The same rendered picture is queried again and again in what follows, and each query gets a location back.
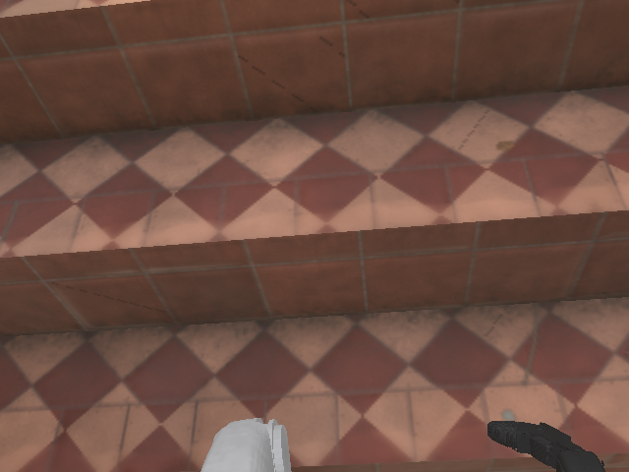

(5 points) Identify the left robot thigh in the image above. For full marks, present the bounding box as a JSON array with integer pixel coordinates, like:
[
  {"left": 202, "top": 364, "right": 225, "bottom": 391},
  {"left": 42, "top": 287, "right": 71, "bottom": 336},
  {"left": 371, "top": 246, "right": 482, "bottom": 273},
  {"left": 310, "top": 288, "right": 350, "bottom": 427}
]
[{"left": 201, "top": 418, "right": 292, "bottom": 472}]

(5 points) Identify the right robot hand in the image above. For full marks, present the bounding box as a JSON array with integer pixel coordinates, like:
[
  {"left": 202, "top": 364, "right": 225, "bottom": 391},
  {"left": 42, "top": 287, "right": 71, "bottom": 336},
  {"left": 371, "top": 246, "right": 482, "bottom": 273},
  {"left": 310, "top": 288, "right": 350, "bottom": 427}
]
[{"left": 487, "top": 421, "right": 605, "bottom": 472}]

